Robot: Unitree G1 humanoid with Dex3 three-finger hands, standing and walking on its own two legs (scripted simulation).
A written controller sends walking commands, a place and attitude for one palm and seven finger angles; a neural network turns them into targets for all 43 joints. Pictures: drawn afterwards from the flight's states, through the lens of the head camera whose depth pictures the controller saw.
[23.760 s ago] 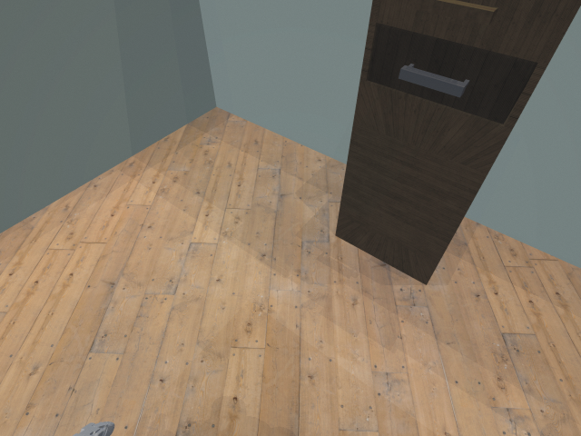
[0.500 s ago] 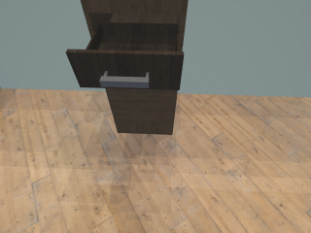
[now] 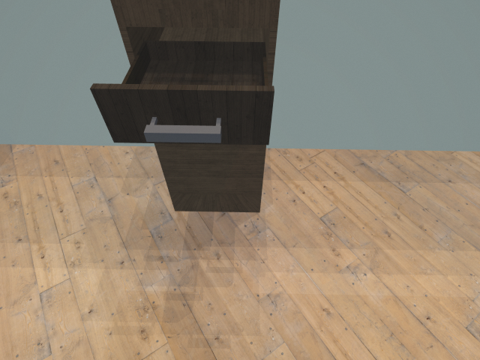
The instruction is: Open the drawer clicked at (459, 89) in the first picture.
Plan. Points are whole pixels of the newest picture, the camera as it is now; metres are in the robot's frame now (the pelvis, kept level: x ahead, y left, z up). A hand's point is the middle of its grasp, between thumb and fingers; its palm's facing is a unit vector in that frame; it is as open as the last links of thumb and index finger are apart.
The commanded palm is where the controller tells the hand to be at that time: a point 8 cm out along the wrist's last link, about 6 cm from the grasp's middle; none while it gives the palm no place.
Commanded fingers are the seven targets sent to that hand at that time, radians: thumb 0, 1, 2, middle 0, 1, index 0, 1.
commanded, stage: look to check the result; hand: left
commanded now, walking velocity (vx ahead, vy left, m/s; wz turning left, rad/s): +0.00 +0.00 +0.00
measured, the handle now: (185, 127) +0.57 +0.15 +0.05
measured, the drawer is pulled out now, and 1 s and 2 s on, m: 0.30 0.30 0.30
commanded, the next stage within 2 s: stand and wait in 0.56 s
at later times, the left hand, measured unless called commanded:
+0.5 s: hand out of the picture +0.04 +0.19 -0.17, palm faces +0.01 -0.97 -0.25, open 7.4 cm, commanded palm none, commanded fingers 0.00 0.90 0.90 -0.20 -0.30 -0.20 -0.30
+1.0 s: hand out of the picture +0.10 +0.23 -0.16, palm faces -0.02 -0.95 -0.32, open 7.4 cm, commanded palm none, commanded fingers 0.00 0.90 0.90 -0.20 -0.30 -0.20 -0.30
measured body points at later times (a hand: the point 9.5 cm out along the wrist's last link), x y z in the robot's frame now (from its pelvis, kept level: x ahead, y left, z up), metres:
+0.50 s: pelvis +0.02 +0.00 +0.00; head +0.05 -0.01 +0.45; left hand +0.04 +0.24 -0.15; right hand +0.04 -0.24 -0.16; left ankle +0.04 +0.12 -0.74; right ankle +0.00 -0.11 -0.74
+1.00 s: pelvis +0.03 -0.01 +0.01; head +0.06 -0.01 +0.45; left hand +0.11 +0.27 -0.13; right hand +0.09 -0.28 -0.14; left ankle +0.04 +0.12 -0.74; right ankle +0.00 -0.11 -0.74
